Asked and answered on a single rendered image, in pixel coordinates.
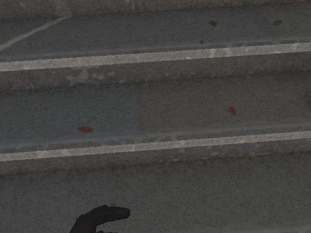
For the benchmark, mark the left robot hand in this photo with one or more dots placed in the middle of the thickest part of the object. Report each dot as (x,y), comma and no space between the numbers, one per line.
(87,223)

